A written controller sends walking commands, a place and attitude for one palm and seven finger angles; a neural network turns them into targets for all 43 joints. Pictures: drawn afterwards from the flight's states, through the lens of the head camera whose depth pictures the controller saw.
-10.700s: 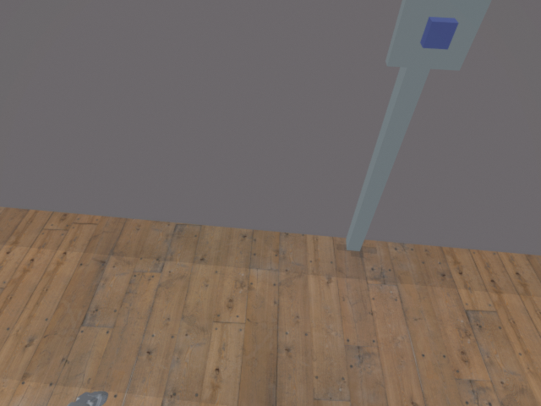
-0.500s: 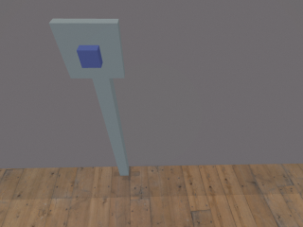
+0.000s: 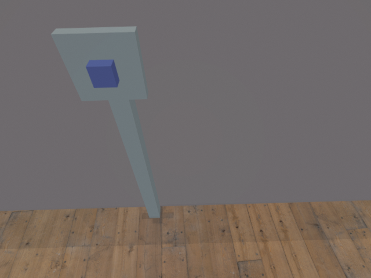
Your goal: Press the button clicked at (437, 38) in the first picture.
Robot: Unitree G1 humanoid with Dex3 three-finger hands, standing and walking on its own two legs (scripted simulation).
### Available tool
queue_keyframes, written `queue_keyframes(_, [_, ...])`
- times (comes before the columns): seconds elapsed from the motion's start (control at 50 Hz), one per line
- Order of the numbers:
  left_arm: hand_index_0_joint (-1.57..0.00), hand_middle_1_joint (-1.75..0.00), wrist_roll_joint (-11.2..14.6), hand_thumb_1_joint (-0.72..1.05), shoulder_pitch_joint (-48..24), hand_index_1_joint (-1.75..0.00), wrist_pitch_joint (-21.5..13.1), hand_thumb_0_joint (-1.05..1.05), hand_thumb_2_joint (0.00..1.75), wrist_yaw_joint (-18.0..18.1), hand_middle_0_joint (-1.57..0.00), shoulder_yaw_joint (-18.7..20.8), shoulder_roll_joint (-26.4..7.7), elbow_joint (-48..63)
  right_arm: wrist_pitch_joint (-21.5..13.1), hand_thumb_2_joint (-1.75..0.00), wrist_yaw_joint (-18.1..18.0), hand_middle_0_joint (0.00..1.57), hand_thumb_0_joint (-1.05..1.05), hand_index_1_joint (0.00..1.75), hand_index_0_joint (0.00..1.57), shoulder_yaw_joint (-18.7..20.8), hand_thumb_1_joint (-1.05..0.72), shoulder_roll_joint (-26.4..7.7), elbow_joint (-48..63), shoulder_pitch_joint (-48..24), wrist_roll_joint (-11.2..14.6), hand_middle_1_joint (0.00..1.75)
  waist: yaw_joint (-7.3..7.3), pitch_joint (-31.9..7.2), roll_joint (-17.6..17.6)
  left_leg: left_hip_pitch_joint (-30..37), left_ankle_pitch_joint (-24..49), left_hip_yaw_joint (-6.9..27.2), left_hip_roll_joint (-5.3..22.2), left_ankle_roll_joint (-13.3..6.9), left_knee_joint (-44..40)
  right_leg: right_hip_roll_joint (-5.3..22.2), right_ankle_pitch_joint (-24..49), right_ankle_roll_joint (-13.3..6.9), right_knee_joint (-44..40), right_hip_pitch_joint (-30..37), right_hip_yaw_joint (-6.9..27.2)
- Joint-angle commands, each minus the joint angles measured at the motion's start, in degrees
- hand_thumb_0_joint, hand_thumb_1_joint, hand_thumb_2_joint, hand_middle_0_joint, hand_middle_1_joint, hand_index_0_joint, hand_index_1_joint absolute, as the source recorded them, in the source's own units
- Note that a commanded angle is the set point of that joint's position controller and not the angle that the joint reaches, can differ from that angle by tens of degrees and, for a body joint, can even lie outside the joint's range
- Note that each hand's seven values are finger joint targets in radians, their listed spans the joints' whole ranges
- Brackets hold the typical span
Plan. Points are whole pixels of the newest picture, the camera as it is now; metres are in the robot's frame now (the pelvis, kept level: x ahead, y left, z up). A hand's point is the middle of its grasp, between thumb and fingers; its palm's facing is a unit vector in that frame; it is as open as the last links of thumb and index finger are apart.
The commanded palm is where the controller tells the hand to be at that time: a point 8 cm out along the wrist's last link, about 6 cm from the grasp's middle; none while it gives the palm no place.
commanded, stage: raise the hand and make a fist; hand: left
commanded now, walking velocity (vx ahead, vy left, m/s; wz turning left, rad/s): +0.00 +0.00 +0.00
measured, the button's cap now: (103, 73) +0.52 +0.23 +0.19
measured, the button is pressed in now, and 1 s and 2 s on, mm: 0 0 0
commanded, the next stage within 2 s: none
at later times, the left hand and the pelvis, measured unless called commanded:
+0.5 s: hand (100, 275) +0.14 +0.18 -0.02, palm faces +0.18 -0.98 -0.01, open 5.1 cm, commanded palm +0.12 +0.23 +0.00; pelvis -0.01 -0.02 -0.06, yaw +2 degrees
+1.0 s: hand (80, 230) +0.19 +0.20 +0.07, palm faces +0.11 -0.99 -0.08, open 3.1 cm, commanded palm +0.15 +0.25 +0.08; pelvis +0.00 +0.01 -0.03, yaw +2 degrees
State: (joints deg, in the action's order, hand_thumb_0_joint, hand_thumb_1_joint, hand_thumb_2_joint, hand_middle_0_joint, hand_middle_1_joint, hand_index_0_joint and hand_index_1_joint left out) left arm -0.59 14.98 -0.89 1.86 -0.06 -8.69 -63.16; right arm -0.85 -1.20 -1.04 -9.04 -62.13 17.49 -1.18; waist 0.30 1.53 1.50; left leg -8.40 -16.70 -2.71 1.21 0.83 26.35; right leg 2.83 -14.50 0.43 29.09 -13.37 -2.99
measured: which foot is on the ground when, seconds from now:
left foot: down 0.00-1.00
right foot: down 0.00-1.00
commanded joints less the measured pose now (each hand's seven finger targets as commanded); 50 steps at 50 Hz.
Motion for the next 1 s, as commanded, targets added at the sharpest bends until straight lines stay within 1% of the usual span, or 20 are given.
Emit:
queue_keyframes(0.0, [-0.20, -0.30, 0.00, 0.90, 3.26, -0.30, -0.90, 0.00, 0.90, 0.10, -0.20, 0.82, -6.23, 1.65, -0.80, -0.90, -0.20, 0.20, 0.00, 0.30, 0.20, 1.03, -0.90, -4.49, 0.82, 3.15, 0.33, 0.30, -0.49, 2.53, -2.00, -4.56, 8.31, 3.55, 4.04, -1.91, -5.36, 3.74, 8.18, -2.55, -5.75, 2.45, 4.51])
queue_keyframes(0.02, [-0.20, -0.30, -0.30, 0.90, 8.10, -0.30, -1.36, 0.00, 0.90, 2.37, -0.20, 1.13, -8.10, -0.62, -0.95, -0.90, 0.17, 0.20, 0.00, 0.30, 0.20, 2.00, -0.90, -7.17, 4.09, -2.77, 0.96, 0.30, -2.87, 3.59, -11.00, -9.26, 7.37, 1.47, 5.15, -0.24, 5.50, 6.81, 29.74, -1.32, -5.02, 3.04, 6.86])
queue_keyframes(0.04, [-0.23, -0.33, 11.00, 0.90, -37.50, -0.33, -15.24, 0.00, 0.90, 2.02, -0.23, 9.37, -20.65, 88.65, -10.46, -0.90, -2.63, 0.20, 0.00, 0.30, 0.20, 3.44, -0.90, -16.00, 23.63, -3.20, 3.66, 0.30, 4.32, -26.71, 4.48, 5.75, 15.16, 1.42, -1.41, -2.58, -2.16, 1.19, 23.01, -2.02, -0.94, 9.01, 4.58])
queue_keyframes(0.06, [-0.25, -0.36, 6.16, 0.90, -7.63, -0.36, -12.38, 0.00, 0.90, 5.02, -0.25, 9.56, -17.87, 74.21, -15.12, -0.90, -4.93, 0.20, 0.00, 0.30, 0.20, 2.79, -0.90, -10.88, 20.52, -7.20, 2.66, 0.30, -1.68, -25.55, 13.27, 6.76, 20.94, 0.29, -0.31, -2.51, -2.29, -1.52, 13.16, -3.51, 1.80, 8.14, 2.45])
queue_keyframes(0.08, [-0.28, -0.39, 8.50, 0.90, 7.48, -0.39, -4.69, 0.00, 0.90, 6.70, -0.28, 1.40, -2.46, 64.87, -16.82, -0.90, -4.62, 0.20, 0.00, 0.30, 0.20, 3.04, -0.90, -8.15, 20.42, -8.50, 3.85, 0.30, -0.19, -14.08, 12.17, -1.68, 16.82, 1.55, 0.08, -0.44, -2.08, -1.37, 6.97, -2.36, 0.61, 2.26, -1.30])
queue_keyframes(0.1, [-0.31, -0.42, 9.79, 0.90, 5.06, -0.42, -4.52, 0.00, 0.90, 6.25, -0.31, 1.33, -0.98, 65.71, -17.45, -0.90, -4.39, 0.20, 0.00, 0.30, 0.20, 3.10, -0.90, -9.66, 19.26, -6.31, 4.23, 0.30, 1.19, -7.22, 4.08, -4.80, 12.63, 2.34, -0.37, -0.58, -0.96, -1.38, 6.08, -1.46, -0.37, -0.82, -2.21])
queue_keyframes(0.12, [-0.34, -0.45, 10.04, 0.90, 1.59, -0.45, -7.48, 0.00, 0.90, 5.57, -0.34, 3.89, -3.97, 69.84, -18.65, -0.90, -4.19, 0.20, 0.00, 0.30, 0.20, 4.14, -0.90, -10.99, 22.71, -8.11, 3.71, 0.30, 2.45, -1.39, 0.86, -7.85, 8.57, 3.22, -0.99, -1.17, 1.48, -1.58, 3.02, -1.01, -0.48, -5.95, -2.31])
queue_keyframes(0.14, [-0.36, -0.48, 9.68, 0.90, 3.89, -0.48, -10.71, 0.00, 0.90, 4.42, -0.36, 6.05, -4.82, 68.06, -19.20, -0.90, -3.88, 0.20, 0.00, 0.30, 0.20, 4.91, -0.90, -11.61, 23.78, -6.96, 2.52, 0.30, 2.74, -2.81, -5.08, -10.40, 5.51, 2.97, -1.34, -1.46, 3.60, -1.64, -1.00, -0.58, 0.34, -8.99, -3.09])
queue_keyframes(0.16, [-0.39, -0.51, 10.37, 0.90, 11.70, -0.51, -14.04, 0.00, 0.90, 2.27, -0.39, 6.79, -2.23, 62.79, -19.56, -0.90, -3.36, 0.20, 0.00, 0.30, 0.20, 5.45, -0.90, -10.98, 25.57, -7.80, 1.88, 0.30, 0.53, -1.96, -9.95, -14.65, 3.03, 2.74, -1.49, -1.28, 5.93, -1.96, -4.79, -0.43, 2.04, -11.65, -3.45])
queue_keyframes(0.2, [-0.45, -0.57, 11.72, 0.90, 22.29, -0.57, -22.32, 0.00, 0.90, -3.75, -0.45, 7.09, 0.81, 57.51, -20.00, -0.90, -1.39, 0.20, 0.00, 0.30, 0.20, 6.07, -0.90, -10.21, 29.27, -9.12, 1.51, 0.30, -2.81, -4.61, -12.25, -20.78, 2.49, 1.46, -2.17, -0.26, 10.98, -2.01, -5.79, -0.88, 7.82, -13.56, -3.04])
queue_keyframes(0.24, [-0.50, -0.63, 14.04, 0.90, 24.72, -0.63, -31.48, 0.00, 0.90, -11.06, -0.50, 8.85, 0.05, 56.36, -19.40, -0.90, 0.40, 0.20, 0.00, 0.30, 0.20, 7.12, -0.90, -10.65, 31.92, -10.42, 1.40, 0.30, -3.54, -5.77, -15.03, -28.36, 0.68, 0.78, -2.72, 0.16, 17.07, -1.60, -4.26, -0.94, 12.74, -15.25, -0.84])
queue_keyframes(0.26, [-0.53, -0.66, 14.71, 0.90, 25.04, -0.66, -35.40, 0.00, 0.90, -15.09, -0.53, 10.54, -2.18, 57.24, -19.18, -0.90, 1.09, 0.20, 0.00, 0.30, 0.20, 7.53, -0.90, -11.25, 33.83, -11.33, 1.51, 0.30, -3.37, -7.62, -12.99, -30.16, 0.67, 0.52, -2.98, 0.17, 19.84, -1.09, -2.15, -1.12, 14.47, -14.92, 0.65])
queue_keyframes(0.3, [-0.58, -0.72, 15.65, 0.90, 28.49, -0.72, -34.14, 0.00, 0.90, -18.76, -0.58, 14.79, -6.32, 60.59, -17.61, -0.90, 1.51, 0.20, 0.00, 0.30, 0.20, 7.71, -0.90, -11.44, 38.39, -12.67, 2.76, 0.30, -5.51, -12.16, -7.46, -31.23, 2.00, -0.99, -3.83, -0.60, 21.29, -0.07, 0.55, -1.47, 15.22, -11.42, 3.26])
queue_keyframes(0.36, [-0.67, -0.81, 17.61, 0.90, 21.57, -0.81, -27.90, 0.00, 0.90, -18.10, -0.67, 15.07, -7.39, 74.10, -15.49, -0.90, -0.05, 0.20, 0.00, 0.30, 0.20, 6.80, -0.90, -10.64, 42.91, -12.94, 3.30, 0.30, -4.40, -15.65, -1.63, -29.12, 2.73, -1.28, -3.83, -1.45, 21.62, -0.17, 0.84, -0.95, 14.76, -10.91, 4.17])
queue_keyframes(0.48, [-0.83, -0.99, 14.75, 0.90, 4.46, -0.99, -31.00, 0.00, 0.90, -12.42, -0.83, 10.44, -7.66, 90.65, -14.69, -0.90, -1.44, 0.20, 0.00, 0.30, 0.20, 5.07, -0.90, -10.34, 41.69, -5.93, 1.91, 0.30, 2.72, -14.95, 0.94, -25.17, 3.95, 2.70, -1.37, -2.50, 24.88, -2.36, 2.60, -0.79, 17.25, -18.91, 2.05])
queue_keyframes(0.52, [-0.89, -1.05, 14.58, 0.90, 6.55, -1.05, -31.15, 0.00, 0.90, -14.23, -0.89, 9.15, -7.25, 88.65, -15.40, -0.90, -1.71, 0.20, 0.00, 0.30, 0.20, 4.71, -0.90, -10.58, 40.79, -5.91, 2.16, 0.30, 2.74, -15.65, 2.36, -24.50, 2.97, 3.10, -1.12, -2.40, 24.79, -2.34, 1.34, -0.97, 16.98, -19.20, 1.56])
queue_keyframes(0.58, [-0.97, -1.14, 15.50, 0.90, 7.72, -1.14, -26.19, 0.00, 0.90, -17.49, -0.97, 9.76, -8.93, 84.27, -15.94, -0.90, -2.22, 0.20, 0.00, 0.30, 0.20, 3.88, -0.90, -11.08, 40.39, -7.13, 3.16, 0.30, 2.38, -13.94, 1.64, -25.19, 0.42, 4.00, -1.00, -2.37, 22.96, -2.43, -2.66, -1.04, 14.55, -17.55, 1.57])
queue_keyframes(0.68, [-1.11, -1.29, 17.61, 0.90, 14.48, -1.29, -15.52, 0.00, 0.90, -16.77, -1.11, 15.45, -10.53, 81.89, -15.82, -0.90, -2.79, 0.20, 0.00, 0.30, 0.20, 3.11, -0.90, -9.58, 40.74, -10.24, 3.87, 0.30, -2.14, -15.15, -0.51, -24.40, 2.55, 4.16, -1.23, -1.91, 17.89, -1.79, -1.98, -0.81, 11.59, -9.78, 0.74])
queue_keyframes(0.8, [-1.27, -1.47, 17.64, 0.90, 11.64, -1.47, -15.30, 0.00, 0.90, -12.12, -1.27, 16.13, -10.55, 88.83, -17.47, -0.90, -2.46, 0.20, 0.00, 0.30, 0.20, 2.49, -0.90, -9.41, 40.32, -9.15, 3.47, 0.30, -2.36, -12.79, -1.45, -21.65, 3.60, 4.02, -0.88, -1.62, 13.84, -2.32, -1.25, -0.65, 10.59, -8.81, -1.22])
queue_keyframes(0.98, [-1.30, -1.50, 17.30, 0.90, 8.36, -1.50, -13.45, 0.00, 0.90, -12.34, -1.30, 16.12, -11.72, 90.74, -20.61, -0.90, -2.73, 0.20, 0.00, 0.30, 0.20, 2.30, -0.90, -10.78, 38.86, -7.66, 4.01, 0.30, -1.83, -11.10, -0.95, -16.85, 4.16, 3.94, -0.99, -1.70, 10.64, -2.51, 0.52, -0.85, 7.73, -7.06, -1.90])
